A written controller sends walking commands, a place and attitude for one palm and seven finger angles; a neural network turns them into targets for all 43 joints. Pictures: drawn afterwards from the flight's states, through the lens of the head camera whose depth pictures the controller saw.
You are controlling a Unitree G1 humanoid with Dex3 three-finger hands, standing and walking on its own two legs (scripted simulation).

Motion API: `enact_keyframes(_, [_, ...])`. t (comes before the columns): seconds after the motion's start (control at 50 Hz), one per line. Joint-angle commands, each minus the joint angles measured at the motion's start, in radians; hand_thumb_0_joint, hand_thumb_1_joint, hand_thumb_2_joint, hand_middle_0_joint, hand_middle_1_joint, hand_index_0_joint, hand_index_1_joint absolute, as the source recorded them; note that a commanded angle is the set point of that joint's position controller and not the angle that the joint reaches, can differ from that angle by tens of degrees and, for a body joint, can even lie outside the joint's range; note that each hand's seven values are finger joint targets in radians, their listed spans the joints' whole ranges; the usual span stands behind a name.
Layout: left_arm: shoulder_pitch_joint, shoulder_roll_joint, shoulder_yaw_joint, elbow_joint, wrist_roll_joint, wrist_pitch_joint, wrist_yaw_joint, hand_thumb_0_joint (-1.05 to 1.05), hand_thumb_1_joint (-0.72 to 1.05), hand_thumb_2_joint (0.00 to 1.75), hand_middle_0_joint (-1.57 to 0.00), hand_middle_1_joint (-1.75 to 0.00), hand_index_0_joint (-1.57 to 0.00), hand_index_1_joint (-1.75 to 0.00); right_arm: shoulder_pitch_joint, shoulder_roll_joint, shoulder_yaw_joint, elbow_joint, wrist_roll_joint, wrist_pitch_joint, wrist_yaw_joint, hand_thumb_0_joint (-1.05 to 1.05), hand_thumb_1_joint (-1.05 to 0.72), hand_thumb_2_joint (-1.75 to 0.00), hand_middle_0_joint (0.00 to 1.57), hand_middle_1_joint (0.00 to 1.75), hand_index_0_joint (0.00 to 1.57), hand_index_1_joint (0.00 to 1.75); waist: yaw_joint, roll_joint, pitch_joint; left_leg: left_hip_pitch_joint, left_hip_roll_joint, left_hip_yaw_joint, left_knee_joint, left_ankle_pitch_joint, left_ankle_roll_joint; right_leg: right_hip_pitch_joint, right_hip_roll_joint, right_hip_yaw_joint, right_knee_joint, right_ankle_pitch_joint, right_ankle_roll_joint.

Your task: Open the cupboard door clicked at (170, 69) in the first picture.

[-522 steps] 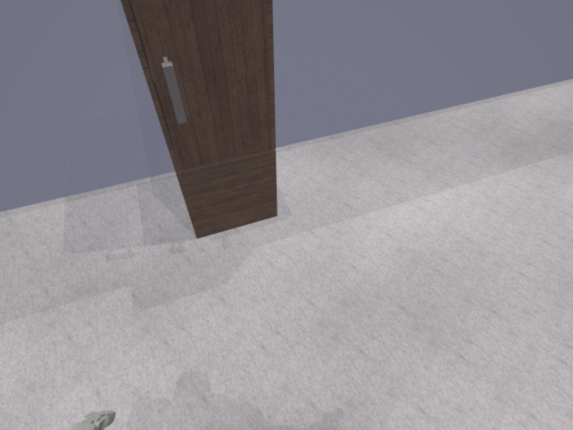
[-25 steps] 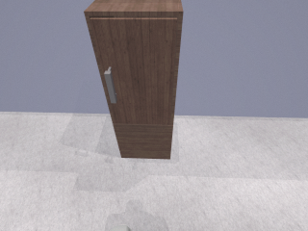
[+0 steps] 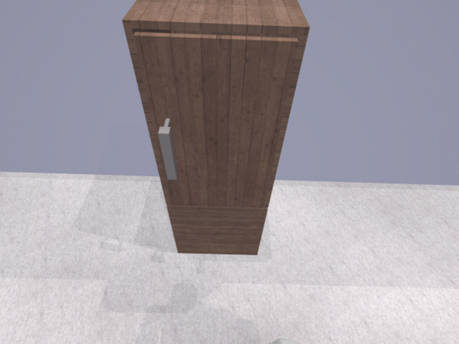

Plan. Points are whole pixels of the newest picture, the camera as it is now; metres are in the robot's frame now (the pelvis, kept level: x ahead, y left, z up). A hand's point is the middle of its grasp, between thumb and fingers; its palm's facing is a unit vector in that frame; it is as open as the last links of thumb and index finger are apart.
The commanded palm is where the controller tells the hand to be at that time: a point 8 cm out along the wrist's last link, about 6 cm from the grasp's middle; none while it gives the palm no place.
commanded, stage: come to a stop and stand still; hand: left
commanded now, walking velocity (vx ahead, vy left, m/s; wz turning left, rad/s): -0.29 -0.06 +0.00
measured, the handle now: (170, 149) +0.59 +0.20 -0.05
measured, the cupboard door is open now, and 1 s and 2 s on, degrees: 0 0 0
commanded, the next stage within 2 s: look again from close up in 0.86 s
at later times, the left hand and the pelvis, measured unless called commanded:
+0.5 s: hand out of the picture +0.09 +0.20 -0.19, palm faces +0.06 -0.97 -0.25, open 7.3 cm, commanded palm none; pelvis +0.01 +0.01 -0.02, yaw +1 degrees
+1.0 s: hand out of the picture +0.02 +0.19 -0.17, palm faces +0.02 -0.98 -0.21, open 7.3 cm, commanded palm none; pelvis +0.02 +0.02 -0.01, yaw -1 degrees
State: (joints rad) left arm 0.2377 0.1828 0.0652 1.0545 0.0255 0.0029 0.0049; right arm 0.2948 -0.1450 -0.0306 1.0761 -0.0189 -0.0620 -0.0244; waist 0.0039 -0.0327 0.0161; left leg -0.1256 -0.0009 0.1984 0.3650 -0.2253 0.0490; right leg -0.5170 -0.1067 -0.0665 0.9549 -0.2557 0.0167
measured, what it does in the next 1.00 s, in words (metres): steps on the spot: right foot, then left foot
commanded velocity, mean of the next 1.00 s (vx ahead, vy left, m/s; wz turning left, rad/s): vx -0.03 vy -0.01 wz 0.00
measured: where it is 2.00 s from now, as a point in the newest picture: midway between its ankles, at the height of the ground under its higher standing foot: outside the picture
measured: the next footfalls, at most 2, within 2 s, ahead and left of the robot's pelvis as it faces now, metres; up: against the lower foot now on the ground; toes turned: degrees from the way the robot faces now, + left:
right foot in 0.12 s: +0.14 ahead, -0.14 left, +0.00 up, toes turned -6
left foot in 0.48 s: +0.03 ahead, +0.13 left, +0.00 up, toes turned +4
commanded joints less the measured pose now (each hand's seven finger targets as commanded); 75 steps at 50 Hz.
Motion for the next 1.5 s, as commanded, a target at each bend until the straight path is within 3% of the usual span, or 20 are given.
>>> enact_keyframes(0.0, [0.058, -0.01, -0.024, -0.025, -0.007, 0.001, 0.011, 0.0, 0.9, 0.9, -0.2, -0.3, -0.2, -0.3, 0.028, -0.11, -0.01, -0.022, -0.005, 0.003, -0.014, 0.0, -0.9, -0.9, 0.2, 0.3, 0.2, 0.3, 0.014, 0.12, 0.036, -0.033, 0.28, -0.144, -0.065, 0.614, 0.098, 0.13, 0.014, 0.0, -0.222, 0.022, 0.01])
enact_keyframes(0.04, [0.047, 0.017, -0.024, -0.027, -0.008, 0.003, 0.017, 0.0, 0.9, 0.9, -0.2, -0.3, -0.2, -0.3, 0.032, -0.115, -0.017, -0.007, -0.002, 0.022, -0.017, 0.0, -0.9, -0.9, 0.2, 0.3, 0.2, 0.3, 0.01, 0.103, 0.043, -0.044, 0.278, -0.153, -0.006, 0.587, 0.077, 0.209, 0.028, -0.011, -0.333, 0.043, 0.006])
enact_keyframes(0.08, [0.087, 0.062, -0.015, -0.026, -0.004, -0.004, 0.022, 0.0, 0.9, 0.9, -0.2, -0.3, -0.2, -0.3, 0.028, -0.106, -0.024, 0.002, 0.003, 0.035, -0.016, 0.0, -0.9, -0.9, 0.2, 0.3, 0.2, 0.3, 0.037, 0.079, 0.036, -0.064, 0.217, -0.126, 0.088, 0.44, 0.013, 0.302, 0.005, 0.007, -0.497, 0.292, 0.003])
enact_keyframes(0.14, [0.087, 0.18, 0.007, -0.037, -0.005, -0.014, 0.033, 0.0, 0.9, 0.9, -0.2, -0.3, -0.2, -0.3, 0.123, -0.043, -0.033, 0.001, 0.019, 0.07, -0.007, 0.0, -0.9, -0.9, 0.2, 0.3, 0.2, 0.3, 0.002, -0.145, -0.056, -0.209, 0.042, -0.077, 0.32, -0.187, -0.07, 0.442, -0.264, 0.232, -0.464, 0.986, -0.176])
enact_keyframes(0.16, [0.099, 0.189, 0.016, -0.038, -0.007, -0.017, 0.037, 0.0, 0.9, 0.9, -0.2, -0.3, -0.2, -0.3, 0.103, -0.055, -0.037, -0.008, 0.017, 0.081, -0.011, 0.0, -0.9, -0.9, 0.2, 0.3, 0.2, 0.3, 0.026, -0.218, -0.128, -0.205, 0.026, -0.1, 0.487, -0.376, -0.077, 0.457, -0.302, 0.27, -0.511, 1.03, -0.236])
enact_keyframes(0.2, [0.045, 0.177, 0.022, -0.06, -0.001, -0.007, 0.047, 0.0, 0.9, 0.9, -0.2, -0.3, -0.2, -0.3, 0.042, -0.068, -0.043, -0.032, 0.019, 0.087, -0.012, 0.0, -0.9, -0.9, 0.2, 0.3, 0.2, 0.3, 0.037, -0.158, -0.136, -0.276, 0.018, -0.203, 0.69, -0.406, -0.071, 0.45, -0.307, 0.279, -0.517, 0.952, -0.278])
enact_keyframes(0.24, [-0.026, 0.168, 0.028, -0.095, 0.003, 0.005, 0.054, 0.0, 0.9, 0.9, -0.2, -0.3, -0.2, -0.3, 0.027, -0.061, -0.044, -0.044, 0.018, 0.095, -0.008, 0.0, -0.9, -0.9, 0.2, 0.3, 0.2, 0.3, 0.02, -0.061, -0.137, -0.283, 0.025, -0.224, 0.706, -0.358, -0.075, 0.416, -0.278, 0.217, -0.524, 0.805, -0.249])
enact_keyframes(0.38, [-0.09, 0.168, 0.034, -0.13, 0.013, 0.021, 0.038, 0.0, 0.9, 0.9, -0.2, -0.3, -0.2, -0.3, 0.072, -0.054, -0.036, -0.067, 0.008, 0.092, 0.011, 0.0, -0.9, -0.9, 0.2, 0.3, 0.2, 0.3, -0.011, -0.171, -0.097, -0.128, 0.004, -0.144, 0.323, -0.189, -0.074, 0.246, -0.163, 0.185, -0.611, 0.148, -0.154])
enact_keyframes(0.4, [-0.063, 0.197, 0.017, -0.139, 0.005, 0.006, 0.081, 0.0, 0.9, 0.9, -0.2, -0.3, -0.2, -0.3, 0.117, -0.151, -0.051, -0.125, 0.018, 0.065, 0.008, 0.0, -0.9, -0.9, 0.2, 0.3, 0.2, 0.3, -0.08, 0.011, -0.303, -0.072, 0.013, -0.099, 0.157, -0.144, -0.085, 0.446, -0.173, 0.219, -0.422, 0.491, -0.131])
enact_keyframes(0.42, [-0.035, 0.158, 0.001, -0.159, -0.009, 0.014, 0.078, 0.0, 0.9, 0.9, -0.2, -0.3, -0.2, -0.3, 0.076, -0.108, -0.035, -0.159, 0.007, 0.056, 0.007, 0.0, -0.9, -0.9, 0.2, 0.3, 0.2, 0.3, -0.042, 0.129, -0.271, -0.056, 0.039, -0.129, -0.006, -0.079, -0.07, 0.365, -0.095, 0.117, -0.339, 0.167, -0.098])
enact_keyframes(0.44, [-0.021, 0.082, -0.025, -0.156, -0.018, 0.026, 0.062, 0.0, 0.9, 0.9, -0.2, -0.3, -0.2, -0.3, 0.038, -0.166, -0.032, -0.195, -0.011, 0.051, 0.011, 0.0, -0.9, -0.9, 0.2, 0.3, 0.2, 0.3, -0.028, 0.333, -0.145, -0.129, 0.17, -0.308, -0.079, -0.135, -0.021, 0.212, 0.017, 0.014, -0.27, -0.139, -0.038])
enact_keyframes(0.46, [0.023, 0.064, -0.024, -0.161, -0.014, 0.031, 0.044, 0.0, 0.9, 0.9, -0.2, -0.3, -0.2, -0.3, -0.03, -0.22, -0.039, -0.238, -0.024, 0.064, 0.007, 0.0, -0.9, -0.9, 0.2, 0.3, 0.2, 0.3, 0.008, 0.355, -0.045, -0.24, 0.253, -0.378, -0.101, -0.174, 0.05, 0.156, 0.063, -0.012, -0.237, -0.114, -0.024])
enact_keyframes(0.52, [0.025, 0.071, -0.023, -0.147, 0.012, 0.041, 0.009, 0.0, 0.9, 0.9, -0.2, -0.3, -0.2, -0.3, -0.101, -0.225, -0.032, -0.27, -0.024, 0.068, 0.004, 0.0, -0.9, -0.9, 0.2, 0.3, 0.2, 0.3, 0.014, 0.182, 0.171, -0.408, 0.232, -0.38, -0.158, -0.417, 0.064, 0.15, 0.096, 0.011, -0.157, -0.083, -0.037])
enact_keyframes(0.6, [0.098, 0.079, -0.025, -0.149, 0.013, 0.013, -0.013, 0.0, 0.9, 0.9, -0.2, -0.3, -0.2, -0.3, -0.054, -0.24, -0.029, -0.263, -0.021, 0.06, -0.002, 0.0, -0.9, -0.9, 0.2, 0.3, 0.2, 0.3, 0.014, 0.088, 0.17, -0.315, 0.23, -0.344, -0.075, -0.356, 0.071, 0.172, 0.101, 0.019, -0.339, -0.072, -0.052])
enact_keyframes(0.64, [0.124, 0.097, -0.025, -0.145, 0.012, -0.002, -0.011, 0.0, 0.9, 0.9, -0.2, -0.3, -0.2, -0.3, -0.038, -0.204, -0.016, -0.256, -0.013, 0.051, -0.004, 0.0, -0.9, -0.9, 0.2, 0.3, 0.2, 0.3, 0.009, 0.057, 0.138, -0.278, 0.157, -0.294, 0.009, -0.228, 0.046, 0.199, 0.067, 0.129, -0.466, -0.033, -0.078])
enact_keyframes(0.7, [0.099, 0.133, -0.023, -0.141, -0.003, -0.017, -0.004, 0.0, 0.9, 0.9, -0.2, -0.3, -0.2, -0.3, 0.037, -0.161, 0.001, -0.225, -0.005, 0.051, -0.006, 0.0, -0.9, -0.9, 0.2, 0.3, 0.2, 0.3, -0.039, -0.139, 0.033, -0.152, 0.045, -0.161, 0.166, -0.171, 0.0, 0.158, -0.04, 0.297, -0.627, -0.169, -0.129])
enact_keyframes(0.74, [0.067, 0.116, -0.029, -0.131, -0.01, -0.021, 0.003, 0.0, 0.9, 0.9, -0.2, -0.3, -0.2, -0.3, 0.076, -0.134, 0.011, -0.181, -0.002, 0.046, -0.007, 0.0, -0.9, -0.9, 0.2, 0.3, 0.2, 0.3, -0.064, -0.057, 0.017, -0.032, 0.059, -0.18, 0.112, -0.072, -0.005, 0.095, -0.029, 0.245, -0.633, -0.138, -0.122])
enact_keyframes(0.8, [0.083, 0.095, -0.034, -0.107, -0.01, -0.017, 0.003, 0.0, 0.9, 0.9, -0.2, -0.3, -0.2, -0.3, 0.058, -0.154, 0.01, -0.151, -0.004, 0.034, -0.008, 0.0, -0.9, -0.9, 0.2, 0.3, 0.2, 0.3, -0.03, 0.059, 0.029, -0.108, 0.126, -0.254, -0.007, -0.062, 0.012, 0.188, 0.036, 0.149, -0.542, -0.018, -0.078])
enact_keyframes(0.9, [0.108, 0.081, -0.041, -0.058, -0.012, -0.026, 0.01, 0.0, 0.9, 0.9, -0.2, -0.3, -0.2, -0.3, 0.057, -0.135, 0.02, -0.102, 0.0, 0.025, -0.009, 0.0, -0.9, -0.9, 0.2, 0.3, 0.2, 0.3, -0.009, 0.029, 0.006, -0.149, 0.108, -0.229, -0.024, -0.053, 0.0, 0.312, 0.011, 0.155, -0.547, 0.074, -0.079])
enact_keyframes(1.48, [0.072, 0.064, -0.052, 0.009, -0.017, -0.036, 0.029, 0.0, 0.9, 0.9, -0.2, -0.3, -0.2, -0.3, 0.094, -0.084, 0.032, 0.031, 0.005, 0.027, -0.013, 0.0, -0.9, -0.9, 0.2, 0.3, 0.2, 0.3, -0.008, 0.027, 0.04, -0.084, 0.111, -0.206, -0.054, 0.058, -0.023, 0.37, -0.007, 0.133, -0.593, 0.206, -0.075])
